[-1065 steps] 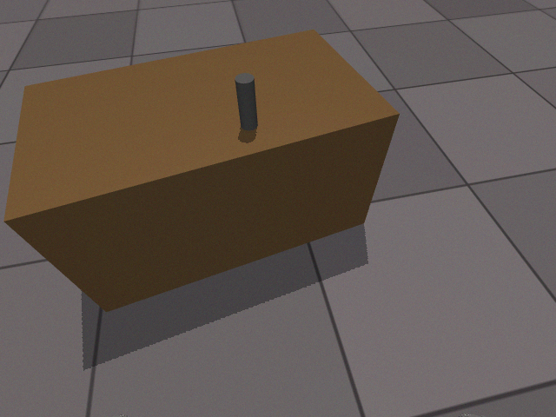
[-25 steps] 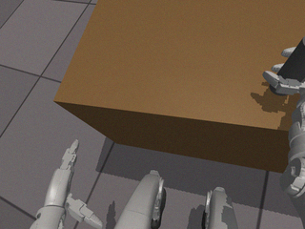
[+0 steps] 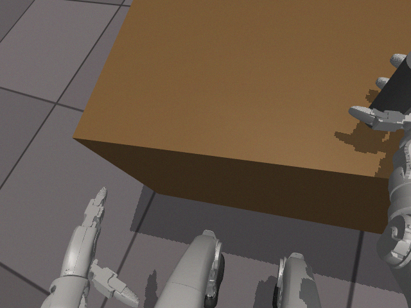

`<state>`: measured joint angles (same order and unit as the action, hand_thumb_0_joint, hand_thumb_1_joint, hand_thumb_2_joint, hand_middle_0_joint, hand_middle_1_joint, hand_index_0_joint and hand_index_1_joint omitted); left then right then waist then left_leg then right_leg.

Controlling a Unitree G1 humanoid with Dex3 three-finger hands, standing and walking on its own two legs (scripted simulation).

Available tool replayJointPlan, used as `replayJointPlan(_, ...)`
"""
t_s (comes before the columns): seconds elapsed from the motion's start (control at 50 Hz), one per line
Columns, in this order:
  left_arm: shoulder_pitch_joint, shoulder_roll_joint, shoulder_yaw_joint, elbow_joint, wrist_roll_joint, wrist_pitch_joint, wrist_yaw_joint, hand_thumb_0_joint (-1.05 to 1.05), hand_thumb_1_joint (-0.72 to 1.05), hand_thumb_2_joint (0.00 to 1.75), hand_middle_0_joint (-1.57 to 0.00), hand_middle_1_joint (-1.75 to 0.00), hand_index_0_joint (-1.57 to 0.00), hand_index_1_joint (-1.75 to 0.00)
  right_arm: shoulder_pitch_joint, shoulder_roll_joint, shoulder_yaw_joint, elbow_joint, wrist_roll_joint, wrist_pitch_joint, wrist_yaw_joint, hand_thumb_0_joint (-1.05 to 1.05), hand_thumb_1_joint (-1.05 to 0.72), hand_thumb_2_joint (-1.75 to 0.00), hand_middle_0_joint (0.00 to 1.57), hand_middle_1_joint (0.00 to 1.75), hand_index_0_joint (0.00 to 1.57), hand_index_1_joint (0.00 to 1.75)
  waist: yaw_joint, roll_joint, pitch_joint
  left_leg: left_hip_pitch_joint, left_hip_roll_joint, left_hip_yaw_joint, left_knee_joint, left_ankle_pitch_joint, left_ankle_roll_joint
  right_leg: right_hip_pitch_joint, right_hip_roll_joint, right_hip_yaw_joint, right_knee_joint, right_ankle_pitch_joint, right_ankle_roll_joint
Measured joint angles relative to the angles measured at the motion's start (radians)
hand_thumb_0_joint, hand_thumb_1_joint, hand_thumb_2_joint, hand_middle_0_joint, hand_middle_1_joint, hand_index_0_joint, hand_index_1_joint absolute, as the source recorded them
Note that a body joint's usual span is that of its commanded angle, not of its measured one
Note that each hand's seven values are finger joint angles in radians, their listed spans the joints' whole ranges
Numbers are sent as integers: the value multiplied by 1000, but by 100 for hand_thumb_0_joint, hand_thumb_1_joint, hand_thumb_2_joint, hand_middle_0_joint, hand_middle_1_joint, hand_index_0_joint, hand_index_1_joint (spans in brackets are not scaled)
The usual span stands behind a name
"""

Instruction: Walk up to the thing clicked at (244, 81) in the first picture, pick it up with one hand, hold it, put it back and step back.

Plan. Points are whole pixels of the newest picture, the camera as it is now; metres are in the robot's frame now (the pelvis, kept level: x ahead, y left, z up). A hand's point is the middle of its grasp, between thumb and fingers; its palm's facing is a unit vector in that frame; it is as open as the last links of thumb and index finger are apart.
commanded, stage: withdraw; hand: right
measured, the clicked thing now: (398, 95) +0.50 -0.22 +0.03
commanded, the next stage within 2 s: rise in 0.40 s
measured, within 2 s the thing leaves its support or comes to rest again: neither
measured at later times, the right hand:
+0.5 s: hand out of the picture +0.52 -0.27 +0.12, palm faces +0.26 +0.97 -0.02, open 16.5 cm
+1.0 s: hand out of the picture +0.44 -0.35 +0.13, palm faces +0.41 +0.85 -0.33, open 17.5 cm
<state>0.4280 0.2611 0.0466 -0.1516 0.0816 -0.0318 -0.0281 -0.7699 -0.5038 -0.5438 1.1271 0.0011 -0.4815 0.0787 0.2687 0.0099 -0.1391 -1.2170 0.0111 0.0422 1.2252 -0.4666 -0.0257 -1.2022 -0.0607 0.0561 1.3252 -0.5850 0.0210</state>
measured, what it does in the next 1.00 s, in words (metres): rises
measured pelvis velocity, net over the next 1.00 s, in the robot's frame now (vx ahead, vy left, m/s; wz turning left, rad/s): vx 0.03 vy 0.00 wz -0.02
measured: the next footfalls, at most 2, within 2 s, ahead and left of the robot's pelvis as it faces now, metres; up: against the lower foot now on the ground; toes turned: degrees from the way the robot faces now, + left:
none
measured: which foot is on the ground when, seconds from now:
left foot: down 0.00-1.00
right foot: down 0.00-1.00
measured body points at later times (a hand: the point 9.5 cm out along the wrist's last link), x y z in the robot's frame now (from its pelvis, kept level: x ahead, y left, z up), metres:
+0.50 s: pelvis +0.01 +0.00 +0.03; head +0.13 -0.04 +0.47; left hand +0.16 +0.26 +0.03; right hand +0.50 -0.32 +0.13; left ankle +0.05 +0.14 -0.61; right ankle +0.01 -0.13 -0.61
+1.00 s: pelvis +0.03 +0.00 +0.09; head +0.10 -0.03 +0.53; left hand +0.20 +0.21 +0.04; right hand +0.42 -0.40 +0.15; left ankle +0.05 +0.14 -0.61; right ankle +0.01 -0.13 -0.61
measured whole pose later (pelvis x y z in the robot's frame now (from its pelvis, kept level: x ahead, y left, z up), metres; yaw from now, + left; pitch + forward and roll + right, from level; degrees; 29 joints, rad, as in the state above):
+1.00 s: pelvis +0.03 +0.00 +0.09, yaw -1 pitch +14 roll +2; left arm 0.32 0.22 -0.09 0.19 -0.03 0.08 -0.03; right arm -0.65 -0.65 -0.40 1.10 -0.05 -0.06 -0.02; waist 0.09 0.00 -0.11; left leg -0.68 0.02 0.02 0.77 -0.33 -0.03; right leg -0.66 -0.05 0.01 0.85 -0.44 0.01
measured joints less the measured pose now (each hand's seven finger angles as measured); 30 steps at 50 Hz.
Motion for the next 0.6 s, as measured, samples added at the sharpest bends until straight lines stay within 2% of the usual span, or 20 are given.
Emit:
replayJointPlan(0.24, 3, 1, -7, -16, -2, 4, 2, -1, -51, 2, -6, -6, -7, -5, -21, -29, -24, -5, -13, 17, 3, -1, 31, -29, 40, 35, 40, 34, 10, 5, 5, 22, -3, 3, -20, 6, 0, 19, -2, 2, -15, 5, 0)
replayJointPlan(0.38, 3, 1, -18, 43, -13, 32, 9, -1, -51, 2, -6, -6, -7, -5, -39, -79, -38, -41, -12, 84, 14, -1, 38, -22, 27, 25, 27, 25, -7, -1, 6, 100, -6, 0, -85, 25, -2, 96, -5, -4, -77, 21, -2)
replayJointPlan(0.48, -12, 2, -25, 138, -28, 35, 22, -1, -53, 3, -6, -5, -6, -5, -83, -113, -11, -7, 9, 138, 41, -1, 44, -15, 19, 17, 18, 16, -39, -16, 1, 179, -3, 0, -155, 44, -5, 172, -2, -8, -145, 42, -6)
replayJointPlan(0.54, -26, -2, -37, 182, -37, 30, 26, -1, -53, 4, -6, -5, -6, -5, -100, -120, 20, 14, 26, 166, 70, -1, 46, -12, 15, 13, 14, 13, -60, -22, -3, 219, 1, -3, -189, 54, -8, 212, 2, -13, -181, 53, -9)
replayJointPlan(0.58, -38, -7, -51, 189, -51, 48, 25, -1, -54, 4, -6, -5, -6, -6, -89, -129, 40, 16, -12, 207, 60, -1, 48, -10, 12, 11, 12, 11, -73, -24, 5, 255, 0, -11, -217, 63, -9, 252, 1, -22, -212, 62, -10)
replayJointPlan(0.6, -39, -10, -53, 190, -57, 56, 22, -1, -54, 5, -6, -5, -6, -6, -80, -131, 59, 18, -21, 233, 47, -1, 49, -9, 11, 10, 11, 10, -80, -27, 8, 275, 1, -13, -234, 68, -10, 273, 3, -25, -230, 68, -11)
